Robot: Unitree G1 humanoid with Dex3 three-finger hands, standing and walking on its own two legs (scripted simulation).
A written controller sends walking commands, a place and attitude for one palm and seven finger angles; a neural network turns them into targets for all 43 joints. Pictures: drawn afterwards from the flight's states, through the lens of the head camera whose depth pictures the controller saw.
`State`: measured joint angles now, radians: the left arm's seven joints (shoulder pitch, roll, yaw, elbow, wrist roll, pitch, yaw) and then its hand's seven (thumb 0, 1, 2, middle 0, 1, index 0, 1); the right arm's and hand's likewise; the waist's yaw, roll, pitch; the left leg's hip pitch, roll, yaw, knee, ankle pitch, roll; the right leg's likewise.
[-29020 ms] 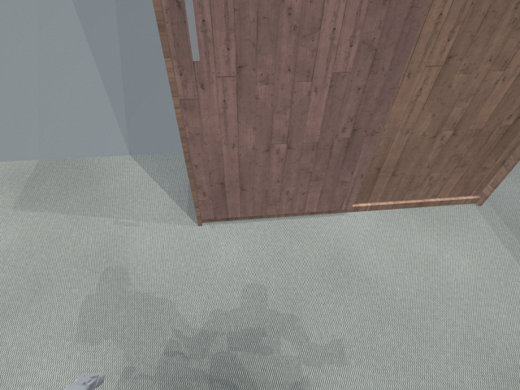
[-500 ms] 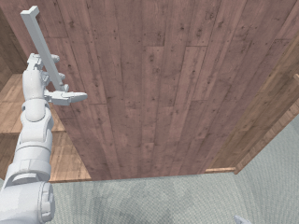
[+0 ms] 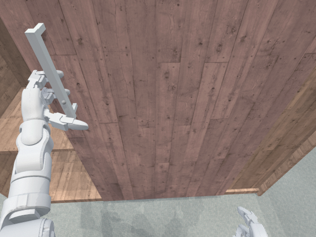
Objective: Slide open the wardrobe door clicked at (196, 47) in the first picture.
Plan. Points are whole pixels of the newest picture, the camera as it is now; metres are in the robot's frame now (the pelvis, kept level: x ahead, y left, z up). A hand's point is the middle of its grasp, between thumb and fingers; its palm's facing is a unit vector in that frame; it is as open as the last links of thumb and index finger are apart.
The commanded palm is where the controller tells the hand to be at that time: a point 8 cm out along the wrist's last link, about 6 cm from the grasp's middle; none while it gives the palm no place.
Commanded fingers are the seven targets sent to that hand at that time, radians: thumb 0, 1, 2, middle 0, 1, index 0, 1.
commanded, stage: slip the hand off the handle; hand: left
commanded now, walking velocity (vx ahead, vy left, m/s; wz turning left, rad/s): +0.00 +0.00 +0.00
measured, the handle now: (58, 78) +0.42 +0.28 +0.20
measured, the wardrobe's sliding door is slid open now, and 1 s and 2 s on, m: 0.47 0.47 0.47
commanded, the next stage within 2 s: draw the hand back to the body in 1.08 s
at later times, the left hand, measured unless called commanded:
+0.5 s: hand (34, 103) +0.36 +0.32 +0.17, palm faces +0.38 -0.91 -0.15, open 14.7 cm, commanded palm +0.30 +0.35 +0.17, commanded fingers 0.00 -0.55 0.20 -0.25 -1.15 -0.25 -1.15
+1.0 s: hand (20, 139) +0.26 +0.30 +0.16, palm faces +0.39 -0.91 -0.14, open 14.7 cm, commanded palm +0.21 +0.34 +0.17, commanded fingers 0.00 -0.55 0.20 -0.25 -1.15 -0.25 -1.15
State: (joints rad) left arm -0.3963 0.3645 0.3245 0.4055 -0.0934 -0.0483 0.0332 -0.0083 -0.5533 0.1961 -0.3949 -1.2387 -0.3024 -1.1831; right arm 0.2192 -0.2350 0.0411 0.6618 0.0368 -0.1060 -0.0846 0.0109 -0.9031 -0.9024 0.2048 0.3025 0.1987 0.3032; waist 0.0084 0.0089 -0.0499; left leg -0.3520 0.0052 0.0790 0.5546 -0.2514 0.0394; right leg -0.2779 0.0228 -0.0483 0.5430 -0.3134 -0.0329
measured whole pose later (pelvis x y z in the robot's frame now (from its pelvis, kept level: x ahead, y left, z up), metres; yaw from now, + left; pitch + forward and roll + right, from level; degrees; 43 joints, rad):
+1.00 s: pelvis -0.02 +0.00 +0.00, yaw +2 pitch +0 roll -1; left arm -0.08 0.39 0.38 0.10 -0.20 0.01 -0.09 -0.01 -0.56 0.20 -0.25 -1.15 -0.26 -1.15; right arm 0.18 -0.23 0.07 0.64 0.05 -0.16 -0.13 0.01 -0.90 -0.90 0.20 0.30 0.20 0.30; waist 0.07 0.03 -0.05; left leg -0.33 -0.01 0.04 0.56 -0.23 0.04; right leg -0.23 0.01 -0.09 0.54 -0.30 -0.03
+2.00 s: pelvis -0.02 +0.01 +0.01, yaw +2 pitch -5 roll -1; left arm 0.37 0.35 0.34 -0.33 -0.13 -0.07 0.10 0.00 -0.13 0.40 -0.24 -0.91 -0.24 -0.90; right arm 0.21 -0.23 0.05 0.68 0.02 -0.19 -0.08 0.01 -0.90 -0.90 0.20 0.30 0.20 0.30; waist 0.08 0.05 0.01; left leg -0.20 -0.01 0.05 0.47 -0.20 0.05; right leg -0.10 0.02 -0.07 0.44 -0.26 -0.03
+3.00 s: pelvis +0.00 -0.01 +0.01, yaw +1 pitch -4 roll -1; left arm 0.45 0.37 0.37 -0.38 -0.09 -0.11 0.10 0.02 0.89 0.89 -0.21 -0.31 -0.21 -0.30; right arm 0.18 -0.24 0.03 0.64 0.01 -0.05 -0.07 0.01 -0.90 -0.90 0.20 0.30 0.20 0.30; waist 0.07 0.06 0.00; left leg -0.17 0.02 0.05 0.43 -0.20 0.02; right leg -0.05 0.05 -0.07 0.34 -0.23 -0.04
